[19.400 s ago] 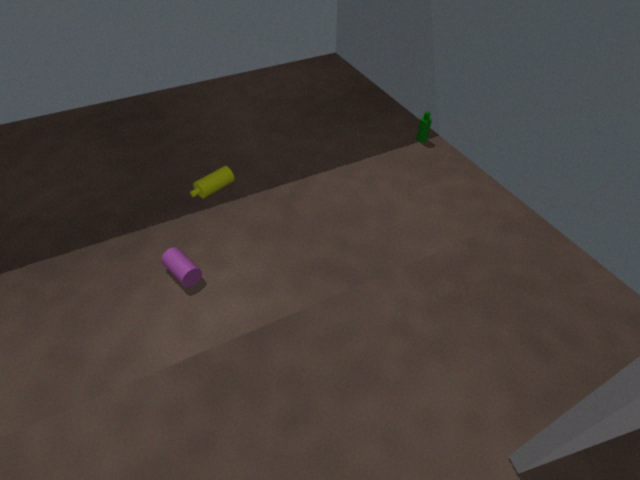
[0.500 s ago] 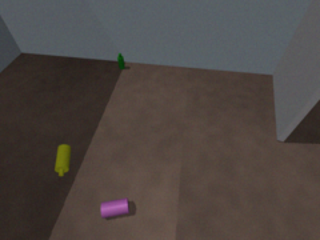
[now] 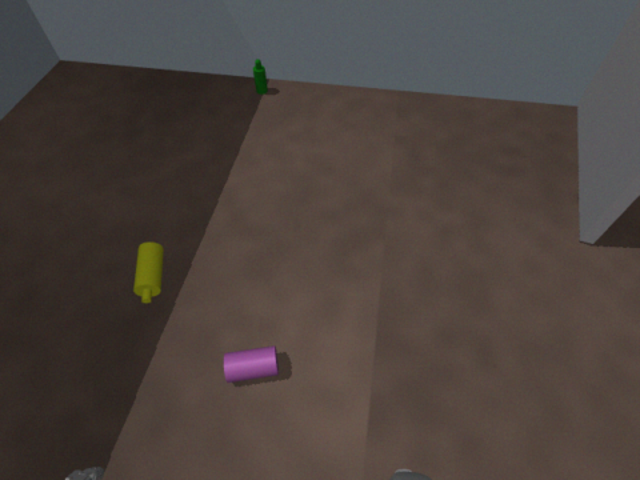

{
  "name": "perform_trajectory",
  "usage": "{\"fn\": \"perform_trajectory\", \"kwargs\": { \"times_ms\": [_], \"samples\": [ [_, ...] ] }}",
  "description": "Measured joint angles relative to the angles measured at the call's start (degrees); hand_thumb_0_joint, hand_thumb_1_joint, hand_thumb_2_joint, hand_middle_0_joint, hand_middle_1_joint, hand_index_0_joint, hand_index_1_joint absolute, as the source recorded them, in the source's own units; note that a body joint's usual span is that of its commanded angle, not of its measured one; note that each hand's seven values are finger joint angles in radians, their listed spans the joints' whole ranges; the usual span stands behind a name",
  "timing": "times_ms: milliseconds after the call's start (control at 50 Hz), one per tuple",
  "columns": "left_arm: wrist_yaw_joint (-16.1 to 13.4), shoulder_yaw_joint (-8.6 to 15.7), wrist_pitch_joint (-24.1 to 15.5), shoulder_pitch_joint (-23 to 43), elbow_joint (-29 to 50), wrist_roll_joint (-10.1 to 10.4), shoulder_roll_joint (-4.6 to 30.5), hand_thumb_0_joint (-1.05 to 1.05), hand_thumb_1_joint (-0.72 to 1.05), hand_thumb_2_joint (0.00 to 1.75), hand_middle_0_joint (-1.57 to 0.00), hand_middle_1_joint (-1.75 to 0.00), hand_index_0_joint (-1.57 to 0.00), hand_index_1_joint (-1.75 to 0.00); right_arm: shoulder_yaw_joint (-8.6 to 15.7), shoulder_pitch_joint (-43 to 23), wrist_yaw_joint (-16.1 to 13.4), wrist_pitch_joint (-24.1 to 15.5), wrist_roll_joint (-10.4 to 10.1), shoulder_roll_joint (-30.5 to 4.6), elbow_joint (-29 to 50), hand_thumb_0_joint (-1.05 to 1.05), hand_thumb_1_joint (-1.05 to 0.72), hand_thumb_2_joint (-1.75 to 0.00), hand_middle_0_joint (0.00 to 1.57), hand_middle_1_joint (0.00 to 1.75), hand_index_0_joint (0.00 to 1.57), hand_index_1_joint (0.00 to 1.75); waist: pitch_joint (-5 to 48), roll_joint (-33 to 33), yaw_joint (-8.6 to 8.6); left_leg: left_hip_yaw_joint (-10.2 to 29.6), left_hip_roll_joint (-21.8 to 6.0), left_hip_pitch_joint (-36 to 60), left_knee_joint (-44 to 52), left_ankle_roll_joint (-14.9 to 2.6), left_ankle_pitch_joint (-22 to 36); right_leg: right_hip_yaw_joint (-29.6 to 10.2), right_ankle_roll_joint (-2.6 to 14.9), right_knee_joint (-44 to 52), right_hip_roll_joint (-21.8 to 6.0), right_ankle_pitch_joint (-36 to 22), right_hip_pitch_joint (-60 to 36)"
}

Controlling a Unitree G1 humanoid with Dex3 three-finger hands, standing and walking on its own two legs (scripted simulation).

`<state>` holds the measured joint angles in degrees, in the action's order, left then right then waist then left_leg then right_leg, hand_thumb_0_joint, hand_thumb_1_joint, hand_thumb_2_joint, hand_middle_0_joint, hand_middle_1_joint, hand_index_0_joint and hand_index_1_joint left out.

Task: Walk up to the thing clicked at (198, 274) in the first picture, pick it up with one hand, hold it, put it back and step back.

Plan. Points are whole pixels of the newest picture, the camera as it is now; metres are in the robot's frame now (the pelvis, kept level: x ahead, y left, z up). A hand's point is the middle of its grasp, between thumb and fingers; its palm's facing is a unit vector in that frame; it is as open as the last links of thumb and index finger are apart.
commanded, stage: walk up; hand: left
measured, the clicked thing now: (251, 364) +0.51 +0.21 -0.71
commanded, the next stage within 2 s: none
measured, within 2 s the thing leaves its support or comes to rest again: neither
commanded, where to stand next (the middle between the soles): +0.13 -0.02 m, yaw -1 degrees
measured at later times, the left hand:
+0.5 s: hand (181, 455) +0.20 +0.20 -0.16, palm faces -0.12 -0.94 -0.33, open 7.4 cm
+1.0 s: hand out of the picture +0.05 +0.31 -0.16, palm faces +0.03 -0.90 -0.44, open 7.4 cm
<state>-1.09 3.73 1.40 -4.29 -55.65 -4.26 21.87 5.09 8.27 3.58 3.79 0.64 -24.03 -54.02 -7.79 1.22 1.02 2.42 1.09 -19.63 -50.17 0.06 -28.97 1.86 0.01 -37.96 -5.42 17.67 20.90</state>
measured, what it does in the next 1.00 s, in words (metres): steps on the spot: left foot, then right foot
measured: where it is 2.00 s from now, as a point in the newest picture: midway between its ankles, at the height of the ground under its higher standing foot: outside the picture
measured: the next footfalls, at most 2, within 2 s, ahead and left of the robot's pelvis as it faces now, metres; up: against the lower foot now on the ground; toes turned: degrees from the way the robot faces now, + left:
left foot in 0.04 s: +0.00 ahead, +0.13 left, +0.00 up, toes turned +0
right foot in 0.42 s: +0.21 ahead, -0.16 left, +0.00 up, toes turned -1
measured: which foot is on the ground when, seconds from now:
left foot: up 0.00-0.02, down 0.04-0.44, up 0.46-0.80, down 0.82-1.00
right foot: down 0.00-0.02, up 0.04-0.40, down 0.42-0.84, up 0.86-1.00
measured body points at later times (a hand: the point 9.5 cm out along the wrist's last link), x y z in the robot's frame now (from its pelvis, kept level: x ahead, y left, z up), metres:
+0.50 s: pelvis +0.06 -0.03 -0.01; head +0.15 -0.04 +0.43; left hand +0.20 +0.25 -0.14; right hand +0.09 -0.37 -0.13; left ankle -0.03 +0.12 -0.68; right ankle +0.17 -0.16 -0.72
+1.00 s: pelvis -0.04 +0.01 +0.00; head +0.01 +0.04 +0.44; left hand +0.05 +0.35 -0.13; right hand +0.03 -0.31 -0.11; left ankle -0.01 +0.10 -0.72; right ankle +0.00 -0.15 -0.63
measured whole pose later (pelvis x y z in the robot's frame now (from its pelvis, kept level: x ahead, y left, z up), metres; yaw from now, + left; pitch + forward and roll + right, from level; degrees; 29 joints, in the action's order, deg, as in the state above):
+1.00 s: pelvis -0.04 +0.01 +0.00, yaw +2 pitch -1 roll -2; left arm -2.1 5.7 3.7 -8.6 -51.9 -1.1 26.1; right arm 3.0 12.8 1.0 3.1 2.7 -20.9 -50.0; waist -8.2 -1.9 1.5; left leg 1.2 0.8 -21.1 -41.9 -1.9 -19.7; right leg -9.9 1.5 -72.9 7.5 22.5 35.2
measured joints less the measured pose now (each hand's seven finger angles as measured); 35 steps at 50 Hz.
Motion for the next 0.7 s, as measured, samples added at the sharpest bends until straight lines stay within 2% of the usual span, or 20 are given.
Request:
{"fn": "perform_trajectory", "kwargs": {
  "times_ms": [20,40,60,80,120,160,260,340,420,460,500,560,620,700],
  "samples": [
    [0.7,0.1,0.2,-0.6,0.6,-0.5,0.2,0.01,0.90,0.89,-0.20,-0.30,-0.21,-0.30,0.1,2.3,0.1,-1.0,0.1,0.1,-0.1,0.01,-0.91,-0.90,0.20,0.30,0.21,0.30,1.6,-0.3,0.40,-0.9,-0.7,4.1,7.5,-0.26,0.3,0.1,0.67,-2.6,-0.3,3.8,1.0],
    [1.1,0.2,0.5,-1.2,1.4,-0.6,0.6,0.01,0.90,0.89,-0.20,-0.30,-0.21,-0.30,0.4,4.6,-0.3,-2.2,0.5,0.5,-0.2,0.01,-0.91,-0.90,0.20,0.30,0.21,0.30,2.6,-1.4,0.93,-1.2,-0.2,6.6,12.0,-0.39,2.8,-1.0,1.66,-7.1,-0.7,8.2,2.4],
    [1.2,0.4,0.9,-1.7,1.8,-0.5,1.1,0.01,0.90,0.89,-0.20,-0.30,-0.21,-0.30,0.4,6.5,-0.8,-3.1,1.2,1.3,-0.4,0.01,-0.91,-0.90,0.20,0.30,0.21,0.30,2.9,-3.1,1.03,-1.8,0.9,7.3,11.7,-0.58,3.2,-4.2,2.02,-13.2,0.2,11.9,4.0],
    [1.2,0.6,1.1,-2.5,2.1,-0.1,1.2,0.01,0.90,0.89,-0.20,-0.30,-0.20,-0.30,0.2,8.5,-1.4,-3.8,1.8,1.9,-0.6,0.00,-0.91,-0.90,0.21,0.30,0.21,0.30,3.3,-4.0,1.14,-2.2,1.2,8.2,11.1,-0.75,2.9,-6.7,2.25,-18.6,2.3,12.7,5.4],
    [1.6,0.5,1.2,-4.0,1.7,0.5,1.3,0.01,0.90,0.89,-0.20,-0.30,-0.20,-0.30,-0.6,12.2,-2.0,-4.8,1.6,2.7,-1.7,0.01,-0.91,-0.90,0.21,0.30,0.21,0.30,4.5,-4.5,2.25,-1.6,0.9,10.9,12.9,-0.98,3.1,-7.7,2.01,-23.6,5.4,10.3,6.9],
    [2.5,0.6,1.0,-4.4,1.4,1.3,1.8,0.01,0.90,0.89,-0.20,-0.30,-0.20,-0.30,-1.1,15.2,-2.7,-5.7,1.6,3.5,-2.8,0.01,-0.90,-0.90,0.21,0.30,0.21,0.30,4.9,-5.4,2.89,-0.8,0.5,14.0,16.7,-0.85,4.6,-8.5,1.36,-24.3,6.5,5.4,8.6],
    [4.6,2.0,1.6,-4.7,4.0,2.0,3.6,0.01,0.90,0.89,-0.20,-0.30,-0.20,-0.30,-1.3,17.8,-4.7,-7.4,0.9,3.6,-2.1,0.01,-0.90,-0.90,0.21,0.30,0.21,0.30,1.3,-7.5,1.94,-1.9,-0.8,18.6,21.2,0.02,5.7,-10.2,0.42,-20.5,6.0,-3.5,12.9],
    [4.1,1.9,2.6,-3.9,4.4,3.1,3.8,0.01,0.90,0.90,-0.20,-0.30,-0.20,-0.30,-0.9,16.2,-5.8,-6.5,0.9,2.8,0.0,0.01,-0.90,-0.90,0.21,0.30,0.21,0.30,-1.3,-7.6,1.62,-3.0,-2.2,19.0,20.4,1.13,4.1,-9.2,0.59,-11.4,4.8,-7.2,11.7],
    [3.2,0.8,2.0,-2.7,4.1,4.1,1.5,0.01,0.90,0.90,-0.20,-0.30,-0.20,-0.30,-0.9,12.5,-5.9,-3.8,0.1,1.1,2.2,0.01,-0.90,-0.90,0.21,0.30,0.21,0.30,-2.1,-5.0,1.39,-3.5,-3.8,15.6,13.9,2.03,-0.5,-4.5,0.50,1.3,4.2,-9.4,4.7],
    [2.7,0.2,1.1,-0.9,4.2,3.8,-1.1,0.01,0.90,0.90,-0.20,-0.30,-0.20,-0.30,-0.9,7.9,-5.9,-2.6,-0.9,-0.2,2.6,0.01,-0.90,-0.90,0.21,0.30,0.21,0.30,-5.1,-0.4,1.16,-1.1,-6.2,11.1,4.1,0.37,-0.9,-2.9,-0.23,2.2,7.0,-9.1,4.1],
    [2.4,-0.5,0.7,0.7,5.8,3.5,-2.3,0.01,0.90,0.89,-0.20,-0.30,-0.20,-0.30,-1.5,4.1,-6.4,-2.4,-1.6,0.0,4.3,0.01,-0.90,-0.90,0.21,0.30,0.21,0.30,-7.6,0.1,0.54,2.4,-2.7,4.9,-8.7,-0.35,-4.1,-3.3,0.14,1.5,6.8,-9.4,4.8],
    [1.6,-1.4,1.0,2.2,7.5,3.6,-3.7,0.01,0.90,0.89,-0.20,-0.30,-0.20,-0.30,-2.5,0.8,-6.3,-2.7,-2.1,0.9,5.9,0.01,-0.91,-0.90,0.20,0.30,0.21,0.30,-8.2,-0.2,-0.13,3.2,1.0,-1.9,-19.6,-0.45,-6.2,-3.6,0.65,2.5,5.5,-10.3,4.7],
    [0.6,-2.1,1.2,2.8,8.4,3.2,-4.6,0.01,0.90,0.89,-0.20,-0.30,-0.21,-0.30,-3.2,-0.3,-5.8,-1.6,-2.0,1.2,6.6,0.01,-0.91,-0.90,0.21,0.30,0.21,0.30,-5.8,0.3,-0.73,3.5,2.2,-4.8,-21.0,0.02,-5.0,-2.8,0.75,2.4,4.9,-10.4,5.2],
    [-0.7,-2.1,0.4,3.4,9.7,3.1,-4.2,0.01,0.90,0.89,-0.21,-0.30,-0.21,-0.30,-3.0,-1.3,-5.2,-0.1,-1.0,1.0,7.1,0.00,-0.91,-0.90,0.21,0.30,0.21,0.30,-4.1,1.4,-1.01,4.0,2.4,-5.3,-17.2,0.88,-4.2,-1.0,0.57,1.1,4.4,-10.5,6.3]
  ]
}}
